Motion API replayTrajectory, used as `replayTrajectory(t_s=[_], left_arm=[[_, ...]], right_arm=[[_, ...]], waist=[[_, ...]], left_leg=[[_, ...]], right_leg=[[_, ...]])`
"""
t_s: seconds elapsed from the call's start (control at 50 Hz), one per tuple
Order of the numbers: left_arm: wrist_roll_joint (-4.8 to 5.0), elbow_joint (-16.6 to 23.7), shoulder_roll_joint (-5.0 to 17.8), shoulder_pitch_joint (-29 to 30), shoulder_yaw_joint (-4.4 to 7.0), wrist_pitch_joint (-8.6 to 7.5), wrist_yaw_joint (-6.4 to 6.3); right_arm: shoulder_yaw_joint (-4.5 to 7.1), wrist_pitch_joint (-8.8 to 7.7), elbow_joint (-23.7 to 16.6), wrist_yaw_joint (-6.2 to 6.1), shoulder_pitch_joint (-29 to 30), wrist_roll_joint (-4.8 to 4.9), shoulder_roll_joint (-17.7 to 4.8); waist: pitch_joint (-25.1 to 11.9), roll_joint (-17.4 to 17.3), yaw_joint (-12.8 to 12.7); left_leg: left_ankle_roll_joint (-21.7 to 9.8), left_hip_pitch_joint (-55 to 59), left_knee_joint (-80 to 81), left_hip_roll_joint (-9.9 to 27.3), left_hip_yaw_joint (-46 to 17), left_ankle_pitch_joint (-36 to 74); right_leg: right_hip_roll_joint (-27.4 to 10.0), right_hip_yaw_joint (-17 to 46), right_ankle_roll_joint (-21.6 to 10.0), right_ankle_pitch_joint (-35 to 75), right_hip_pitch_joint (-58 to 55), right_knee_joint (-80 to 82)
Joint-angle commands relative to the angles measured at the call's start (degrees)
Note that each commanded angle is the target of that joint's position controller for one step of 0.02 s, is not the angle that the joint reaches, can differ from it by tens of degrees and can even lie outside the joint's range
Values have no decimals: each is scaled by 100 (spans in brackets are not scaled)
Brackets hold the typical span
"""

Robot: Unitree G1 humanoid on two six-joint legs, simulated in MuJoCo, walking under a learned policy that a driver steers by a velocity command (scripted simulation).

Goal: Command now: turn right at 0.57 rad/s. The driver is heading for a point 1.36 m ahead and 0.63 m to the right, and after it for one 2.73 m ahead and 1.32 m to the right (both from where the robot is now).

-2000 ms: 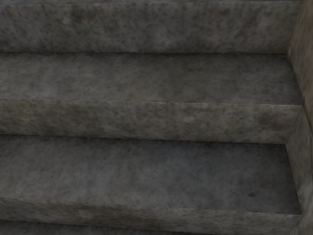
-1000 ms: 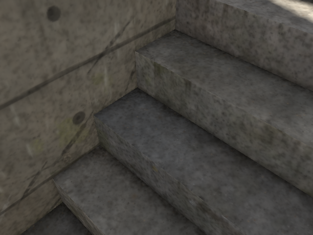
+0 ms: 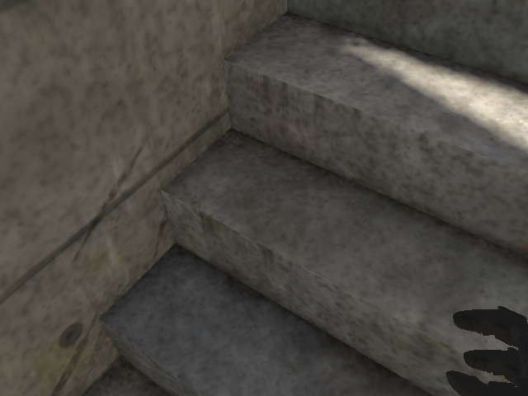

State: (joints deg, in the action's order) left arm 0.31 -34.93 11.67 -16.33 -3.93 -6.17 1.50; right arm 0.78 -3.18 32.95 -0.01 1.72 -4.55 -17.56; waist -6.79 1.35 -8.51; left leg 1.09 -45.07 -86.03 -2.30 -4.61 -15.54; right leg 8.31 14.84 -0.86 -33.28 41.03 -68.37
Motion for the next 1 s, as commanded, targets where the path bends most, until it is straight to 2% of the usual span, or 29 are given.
replayTrajectory(t_s=[0.02,0.08,0.12,0.14,0.16,0.18,0.2,0.22,0.24,0.28,0.32,0.36,0.44,0.54,0.6,0.64,0.66,0.7,0.72,0.74,0.76,0.78,0.8,0.82,0.84,0.86,0.9,0.94,1.0], left_arm=[[29,706,795,447,215,3,-57],[49,1039,808,1233,238,95,-95],[479,606,821,449,283,285,-253],[307,535,954,293,316,362,-276],[372,353,933,-88,267,485,-272],[339,282,907,-528,198,593,-217],[244,770,471,-604,55,617,-67],[209,701,508,-786,48,696,-107],[252,823,664,-200,140,708,-175],[135,653,594,-91,290,595,-142],[-16,916,425,852,180,546,-58],[-168,875,176,982,65,716,39],[-52,653,7,1495,5,894,295],[-31,372,-191,1609,-91,1066,533],[-87,206,-22,1649,-97,1263,640],[-92,289,102,1451,-79,1430,617],[-109,-148,-96,989,143,1041,-96],[220,-72,-53,-87,216,634,-582],[317,-206,268,666,360,552,-649],[93,-282,1023,611,716,630,-668],[-183,-1276,1283,-2493,622,829,-196],[-578,-2005,714,-3237,527,732,150],[-352,-1997,723,-2178,514,641,390],[-37,-1723,519,-1050,508,430,450],[-50,-1788,99,-294,356,377,459],[-285,-1755,-94,447,286,360,573],[-189,-1464,227,1039,355,109,595],[-190,-1515,419,731,347,-36,495],[-380,-2041,115,-815,230,-60,393]], right_arm=[[95,-175,-477,12,-35,-90,-162],[25,-206,-336,244,-476,-33,196],[-19,-228,-325,455,-68,102,536],[-10,-302,-6,583,-448,93,490],[21,-352,226,680,-654,109,437],[108,-394,371,704,-821,64,203],[306,-522,360,703,-1202,-10,-523],[369,-469,421,731,-1620,-147,-698],[450,-389,522,672,-2357,-321,-756],[360,-141,490,588,-2146,-508,-615],[294,228,559,620,-1761,-347,-737],[384,262,769,450,-1661,-44,-923],[149,-41,1767,315,-2743,-374,-324],[82,-51,2453,379,-3303,-557,-219],[50,-123,2086,514,-1842,-367,-415],[213,-172,2061,564,-1323,-124,-1176],[385,-262,1743,6,-1426,843,-1039],[513,-209,1831,-162,-2045,974,-1517],[392,-231,1341,-131,-2397,902,-806],[336,-265,1044,-74,-2081,532,-488],[12,238,1631,725,-3178,-736,377],[239,286,1908,659,-1689,-44,107],[273,283,1415,588,-1635,224,100],[201,133,1176,478,-1466,252,177],[60,73,1094,317,-959,71,372],[51,254,1067,184,-855,59,209],[166,321,1129,28,-908,236,-76],[76,430,1220,192,-851,198,86],[-81,356,1031,164,-245,88,303]], waist=[[-532,516,438],[24,352,664],[250,-17,637],[221,11,459],[222,218,356],[-33,102,201],[-707,-1005,-72],[-1391,-1484,156],[-1282,-1608,762],[-893,-1161,610],[-266,-622,486],[327,-758,731],[472,-814,1106],[725,-1102,676],[515,-671,72],[-100,-1321,-385],[-503,-143,-52],[-1428,-1549,-293],[-1250,-1003,492],[-1482,184,553],[-3045,866,-142],[-675,556,-555],[-823,808,308],[-190,963,748],[186,567,947],[351,-53,1278],[48,-31,1485],[-10,661,1352],[165,608,672]], left_leg=[[87,515,843,296,-103,703],[157,2070,3892,496,129,1884],[142,2177,7196,168,999,2241],[74,2694,7600,224,1084,4304],[-2,3334,8764,645,821,5007],[-233,4224,8674,1094,851,5748],[-1124,5850,6236,1988,437,9602],[-1948,7401,5221,2785,196,10727],[-2189,7613,5071,2973,96,10418],[-2030,5986,5446,3000,341,7543],[-2099,4383,6399,2732,280,3253],[-2073,3936,7902,3258,-688,-1678],[-1549,4737,8204,2765,24,-2148],[-1514,4672,8570,2664,912,-608],[-1463,2616,9167,2218,2043,1454],[-2019,2894,8611,2481,2125,6784],[-1131,3940,7320,1769,3138,7977],[-1125,4791,5031,2283,2420,10668],[-707,3129,3455,1588,2126,8855],[-401,906,1147,878,1583,2184],[-1085,-752,-1011,366,-1714,2644],[-1547,-1246,-2350,91,-1380,3121],[-1533,-2227,-2835,9,-1472,2737],[-1267,-2303,-3373,116,-1146,2287],[-1400,-2277,-3693,6,-1063,1772],[-1210,-2127,-3293,198,-891,1883],[-710,-1488,-2539,487,-179,1832],[-508,-1396,-3965,186,505,1176],[-572,-2674,-4437,155,222,282]], right_leg=[[-995,1986,-1319,3523,-721,1280],[-645,1656,-986,2621,147,1219],[-227,1301,-972,2342,-795,933],[-63,950,-727,2512,-1089,446],[22,909,-507,2338,-1009,93],[43,701,-273,2223,-489,-444],[454,-234,330,1164,1285,-1685],[538,-641,793,-714,2967,-2644],[686,-935,1002,-1987,4071,-4460],[158,-801,738,-1105,4222,-6685],[-30,-809,304,-790,4415,-7265],[-532,-818,271,-319,4886,-6864],[-744,-1091,-410,910,6021,-6474],[-1261,-1507,-1188,1442,6046,-6948],[-1417,-2093,-1381,1522,2827,-4662],[-852,-2495,-1105,1244,1556,-3493],[-484,-2845,-886,230,78,-1937],[222,-2562,-724,-797,-1429,31],[368,-1470,-946,-439,-2586,1226],[-577,1028,-1229,-745,-3789,3041],[-1728,3434,-1708,789,-4953,3701],[-966,884,-1008,2531,-3270,2871],[-1153,1601,-868,1043,-2941,3817],[-1256,2374,-1403,-126,-1605,3956],[-1003,1941,-1470,-660,-805,3817],[-968,1476,-1269,-507,-107,4034],[-1050,1129,-1168,-196,464,4537],[-942,979,-1273,37,658,4514],[-1197,1503,-1357,-57,-697,4282]])
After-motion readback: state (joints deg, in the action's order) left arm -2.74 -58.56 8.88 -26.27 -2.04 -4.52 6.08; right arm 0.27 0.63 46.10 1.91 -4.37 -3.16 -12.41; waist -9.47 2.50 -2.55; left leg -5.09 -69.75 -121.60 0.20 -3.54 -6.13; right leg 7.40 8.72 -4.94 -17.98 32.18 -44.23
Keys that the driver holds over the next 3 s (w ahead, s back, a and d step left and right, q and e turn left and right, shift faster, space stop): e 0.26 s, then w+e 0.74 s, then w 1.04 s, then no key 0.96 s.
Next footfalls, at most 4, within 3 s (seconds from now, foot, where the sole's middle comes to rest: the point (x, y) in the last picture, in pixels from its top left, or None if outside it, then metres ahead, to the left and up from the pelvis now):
0.18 left None -0.01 0.23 -0.88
0.78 right None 0.11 -0.11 -0.69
1.30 left None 0.33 0.08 -0.50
1.88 right None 0.30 -0.14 -0.50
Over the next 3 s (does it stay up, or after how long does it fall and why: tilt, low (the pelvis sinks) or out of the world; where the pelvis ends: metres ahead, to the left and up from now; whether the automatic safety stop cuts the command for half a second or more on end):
stays up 0.52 -0.16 0.44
